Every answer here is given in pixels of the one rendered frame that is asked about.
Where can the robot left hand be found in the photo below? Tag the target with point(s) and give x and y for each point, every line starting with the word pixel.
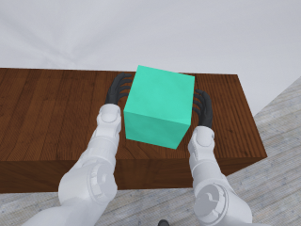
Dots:
pixel 113 94

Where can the robot right upper arm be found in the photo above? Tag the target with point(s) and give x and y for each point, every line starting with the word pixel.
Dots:
pixel 217 206

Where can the robot left upper arm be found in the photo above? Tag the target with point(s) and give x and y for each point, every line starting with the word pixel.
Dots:
pixel 84 194

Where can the right robot forearm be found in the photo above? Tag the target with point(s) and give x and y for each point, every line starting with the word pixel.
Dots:
pixel 203 165

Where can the robot right hand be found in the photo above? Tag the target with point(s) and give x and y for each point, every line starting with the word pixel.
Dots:
pixel 205 114

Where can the pedestal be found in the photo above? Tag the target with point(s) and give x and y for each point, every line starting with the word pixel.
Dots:
pixel 48 116

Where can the left robot forearm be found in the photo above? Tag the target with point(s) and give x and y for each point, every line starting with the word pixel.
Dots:
pixel 103 145

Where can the carton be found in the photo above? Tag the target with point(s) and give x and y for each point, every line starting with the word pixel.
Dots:
pixel 158 110

